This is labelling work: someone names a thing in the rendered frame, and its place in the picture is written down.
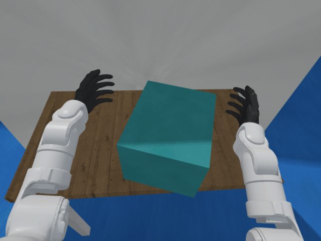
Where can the table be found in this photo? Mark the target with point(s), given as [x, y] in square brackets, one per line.
[96, 170]

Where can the robot right upper arm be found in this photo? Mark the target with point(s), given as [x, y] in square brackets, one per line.
[271, 234]

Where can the robot left upper arm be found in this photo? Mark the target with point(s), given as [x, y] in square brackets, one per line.
[39, 218]

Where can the right robot forearm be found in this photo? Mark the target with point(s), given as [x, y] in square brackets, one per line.
[265, 194]

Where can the left robot forearm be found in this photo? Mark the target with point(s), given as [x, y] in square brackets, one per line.
[50, 171]

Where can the left robot hand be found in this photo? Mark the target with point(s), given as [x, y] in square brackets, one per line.
[88, 89]

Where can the right robot hand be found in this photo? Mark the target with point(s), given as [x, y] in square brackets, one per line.
[249, 112]

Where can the carton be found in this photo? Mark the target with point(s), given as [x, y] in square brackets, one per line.
[167, 140]

